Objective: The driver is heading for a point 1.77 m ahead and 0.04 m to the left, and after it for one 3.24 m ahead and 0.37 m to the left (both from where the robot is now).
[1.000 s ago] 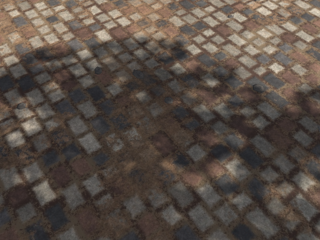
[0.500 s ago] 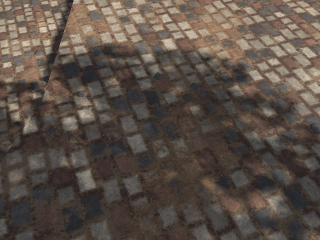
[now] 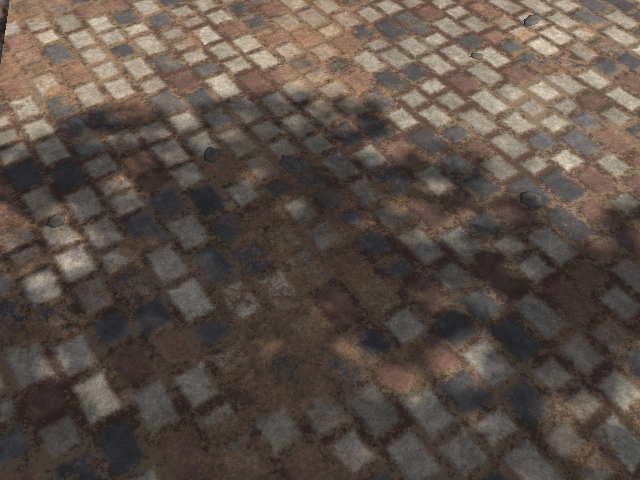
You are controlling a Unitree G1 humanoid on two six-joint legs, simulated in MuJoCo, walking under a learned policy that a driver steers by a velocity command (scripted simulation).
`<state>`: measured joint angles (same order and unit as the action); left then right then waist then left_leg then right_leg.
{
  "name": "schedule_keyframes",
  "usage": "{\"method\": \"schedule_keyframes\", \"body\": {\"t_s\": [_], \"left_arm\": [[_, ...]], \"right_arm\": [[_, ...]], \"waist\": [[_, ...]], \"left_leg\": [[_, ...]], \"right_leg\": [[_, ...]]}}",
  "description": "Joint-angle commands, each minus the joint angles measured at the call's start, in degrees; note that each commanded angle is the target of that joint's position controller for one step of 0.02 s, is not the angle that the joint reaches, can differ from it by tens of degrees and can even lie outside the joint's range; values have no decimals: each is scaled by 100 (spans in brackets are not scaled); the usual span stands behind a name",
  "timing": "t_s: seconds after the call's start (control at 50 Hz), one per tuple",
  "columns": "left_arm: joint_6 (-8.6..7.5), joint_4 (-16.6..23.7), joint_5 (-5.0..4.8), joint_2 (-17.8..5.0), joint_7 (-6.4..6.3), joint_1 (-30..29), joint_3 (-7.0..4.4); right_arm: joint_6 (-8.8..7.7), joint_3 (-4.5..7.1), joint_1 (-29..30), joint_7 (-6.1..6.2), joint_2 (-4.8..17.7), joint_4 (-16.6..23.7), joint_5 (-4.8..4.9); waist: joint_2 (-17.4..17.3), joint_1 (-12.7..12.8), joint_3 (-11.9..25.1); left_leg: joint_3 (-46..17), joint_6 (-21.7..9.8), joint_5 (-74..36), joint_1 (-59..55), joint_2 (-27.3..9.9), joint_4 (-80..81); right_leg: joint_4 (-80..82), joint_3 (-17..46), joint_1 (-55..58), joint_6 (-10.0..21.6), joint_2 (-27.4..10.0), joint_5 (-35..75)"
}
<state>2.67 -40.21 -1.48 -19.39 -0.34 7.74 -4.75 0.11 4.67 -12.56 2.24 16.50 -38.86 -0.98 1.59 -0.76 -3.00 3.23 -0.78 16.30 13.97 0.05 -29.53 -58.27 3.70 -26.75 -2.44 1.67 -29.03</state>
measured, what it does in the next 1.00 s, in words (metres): steps on the spot: right foot, then left foot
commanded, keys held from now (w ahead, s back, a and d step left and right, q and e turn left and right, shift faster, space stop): e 0.18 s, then no key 0.08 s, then q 0.64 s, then w+q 0.10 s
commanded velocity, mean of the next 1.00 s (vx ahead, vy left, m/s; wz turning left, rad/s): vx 0.01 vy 0.00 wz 0.09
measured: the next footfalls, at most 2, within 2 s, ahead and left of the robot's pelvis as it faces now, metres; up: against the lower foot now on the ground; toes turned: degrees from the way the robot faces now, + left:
right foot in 0.18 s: +0.03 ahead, -0.14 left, +0.00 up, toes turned -8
left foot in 0.72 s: +0.01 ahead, +0.07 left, +0.00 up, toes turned +2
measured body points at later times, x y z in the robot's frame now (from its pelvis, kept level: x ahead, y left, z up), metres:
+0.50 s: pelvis +0.00 -0.06 +0.00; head +0.02 -0.08 +0.45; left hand +0.20 +0.15 -0.09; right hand +0.08 -0.35 -0.12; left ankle +0.01 +0.10 -0.70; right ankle -0.01 -0.14 -0.73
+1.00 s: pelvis +0.00 -0.02 +0.01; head +0.03 +0.02 +0.46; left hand +0.12 +0.30 -0.10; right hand +0.17 -0.28 -0.07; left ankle -0.03 +0.07 -0.73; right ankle +0.02 -0.18 -0.67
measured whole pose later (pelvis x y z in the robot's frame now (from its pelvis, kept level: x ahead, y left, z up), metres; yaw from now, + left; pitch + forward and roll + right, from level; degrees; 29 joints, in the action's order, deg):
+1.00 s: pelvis +0.00 -0.02 +0.01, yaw +9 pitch +2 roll -2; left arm 1.1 -41.9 -0.6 -18.9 -1.3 5.6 -5.3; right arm 0.6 3.3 -12.4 1.4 17.3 -38.6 1.2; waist 1.5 -0.7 -3.0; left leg -6.3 -3.6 12.7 11.9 2.8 -23.3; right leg -51.6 3.9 -26.3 -5.1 0.3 -19.8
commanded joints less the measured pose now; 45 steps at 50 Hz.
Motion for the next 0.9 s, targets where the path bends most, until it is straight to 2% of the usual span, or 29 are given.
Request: {"method": "schedule_keyframes", "body": {"t_s": [0.02,0.08,0.12,0.14,0.16,0.18,0.2,0.22,0.24,0.26,0.28,0.3,0.34,0.36,0.4,0.44,0.5,0.56,0.62,0.66,0.7,0.72,0.74,0.76,0.78,0.8,0.82,0.84,0.9], "left_arm": [[16,460,-7,-268,49,-153,-60],[15,654,-26,-228,176,-245,-15],[38,689,-25,-354,219,-89,-73],[55,648,-10,-365,227,111,-104],[70,570,18,-414,198,362,-154],[66,546,40,-696,124,590,-260],[26,734,96,-1477,10,699,-402],[-127,822,326,-1321,81,771,-310],[-249,779,356,-1109,111,620,-238],[-312,722,261,-899,89,359,-180],[-316,710,180,-628,47,107,-86],[-319,685,150,-428,13,-88,11],[-352,581,241,-45,-30,-179,171],[-368,506,272,57,-39,-174,208],[-371,388,308,-38,-55,-132,185],[-332,278,319,-315,-65,-46,102],[-240,193,241,-596,-88,-13,-12],[-175,157,207,-596,-138,-50,-52],[-119,170,195,-578,-172,-199,-86],[-73,175,146,-604,-187,-312,-115],[-25,129,46,-610,-204,-349,-139],[-48,64,48,-498,-191,-140,-131],[-105,297,324,-183,-150,-255,-43],[-143,480,302,-262,-174,-905,-53],[-151,446,204,-413,-152,-822,-115],[-144,357,143,-431,-143,-658,-141],[-139,259,155,-451,-163,-523,-161],[-137,230,184,-505,-186,-473,-183],[-167,208,121,-361,-159,-349,-149]], "right_arm": [[-66,224,387,53,947,445,43],[31,273,332,36,1040,413,66],[49,300,263,-3,1114,362,155],[46,298,329,-20,1113,354,221],[25,274,268,-38,1013,302,269],[-7,218,-74,-77,783,172,199],[-12,54,-74,-112,362,417,-154],[-34,101,534,-55,607,572,-50],[4,150,688,-17,774,550,112],[41,167,628,22,796,469,131],[77,179,487,69,788,299,85],[113,176,325,74,755,202,59],[135,111,17,10,539,-5,113],[139,60,-16,-23,425,-62,140],[143,-27,231,-66,310,-36,149],[155,-11,397,-76,492,37,165],[165,40,425,-56,710,105,215],[160,25,356,-67,616,122,217],[171,9,242,-142,528,113,232],[184,9,118,-213,500,90,248],[181,38,-156,-272,548,21,233],[175,127,-214,-239,866,52,180],[152,302,-278,-142,1589,171,156],[62,248,-421,-191,1450,250,-16],[-52,203,-321,-221,1330,264,-47],[-121,199,-43,-208,1237,264,37],[-128,178,160,-193,1142,294,138],[-113,139,265,-155,1057,319,209],[-26,126,182,-94,1042,377,179]], "waist": [[-761,26,340],[-1044,-91,626],[-1086,-54,762],[-1038,77,789],[-928,175,813],[-254,178,815],[1666,13,816],[1161,509,1234],[680,453,1005],[521,283,771],[319,164,760],[390,33,763],[489,-98,924],[497,-87,907],[537,76,725],[572,217,538],[504,302,277],[376,283,327],[358,194,549],[390,86,666],[391,-114,717],[-120,-77,689],[-1722,125,736],[-1639,-359,782],[-952,-255,772],[-698,-59,665],[-529,25,611],[-586,71,630],[-747,77,776]], "left_leg": [[-1146,-1170,-2642,-709,-1627,999],[-596,-1102,-2813,-711,-1534,826],[-525,-1027,-2714,-798,-1661,602],[-401,-895,-2510,-690,-1648,382],[-194,-653,-2057,-438,-1519,21],[250,-202,-1154,231,-1204,-835],[601,472,2073,2100,-387,-2756],[-454,544,2571,2375,-49,-3774],[-651,492,2177,2420,-189,-4079],[-685,434,1677,2425,-295,-3942],[-732,446,1278,2322,-395,-3752],[-708,491,905,1954,-404,-3640],[-664,570,389,1279,-396,-3254],[-656,594,273,1075,-434,-2750],[-619,594,239,725,-462,-1822],[-531,579,490,633,-419,-1435],[-474,532,882,961,-382,-1434],[-437,488,1133,1171,-401,-1619],[-281,408,1137,961,-358,-1465],[-102,295,791,622,-261,-949],[26,37,-301,-35,-104,233],[-604,-238,-1473,-569,-356,795],[-2530,-973,-3771,-1430,-1708,777],[-3299,-1978,-4169,-1337,-2322,994],[-2922,-1963,-3968,-1354,-2111,998],[-2465,-1637,-3710,-1372,-1747,896],[-2240,-1391,-3542,-1394,-1518,864],[-2131,-1291,-3593,-1383,-1394,867],[-2007,-1292,-3670,-1357,-1165,887]], "right_leg": [[-131,-148,-614,-176,-448,230],[989,-516,169,-139,-399,433],[1707,-728,532,-28,-282,759],[2287,-872,871,84,-182,1216],[2883,-919,1371,242,-19,1677],[3411,-328,2132,488,-215,2691],[3535,2155,3076,1335,-1956,5130],[3705,2783,2567,2352,-2566,5268],[3802,2277,2346,2246,-2283,4675],[3800,1821,2178,1906,-1935,4124],[3781,1506,2139,1637,-1720,3817],[3798,1170,1898,1537,-1553,4039],[3866,634,1729,1453,-1318,4152],[3905,431,1744,1404,-1228,3965],[3994,312,1718,1365,-1198,3444],[4058,491,1735,1494,-1379,3022],[4045,819,1875,1697,-1705,2823],[3914,893,2189,1817,-1955,3558],[3703,589,2375,1787,-2002,4455],[3505,304,2374,1653,-1936,4623],[3078,-101,2120,1263,-1699,4074],[2423,-494,1578,782,-1329,3035],[962,-1153,32,139,-469,796],[-224,-466,-745,-43,106,-1084],[-827,-56,-919,-40,-74,-948],[-912,39,-1026,-35,-186,-447],[-750,70,-1095,-75,-241,-87],[-660,100,-1007,-141,-277,226],[-397,15,-704,-306,-129,686]]}}
Velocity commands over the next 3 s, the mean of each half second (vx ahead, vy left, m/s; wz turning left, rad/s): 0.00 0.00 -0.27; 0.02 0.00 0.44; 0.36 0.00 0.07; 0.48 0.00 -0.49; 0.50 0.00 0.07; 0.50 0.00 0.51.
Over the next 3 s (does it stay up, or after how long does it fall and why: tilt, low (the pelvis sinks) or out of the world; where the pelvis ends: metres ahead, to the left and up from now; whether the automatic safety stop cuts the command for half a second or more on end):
stays up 0.96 -0.01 0.01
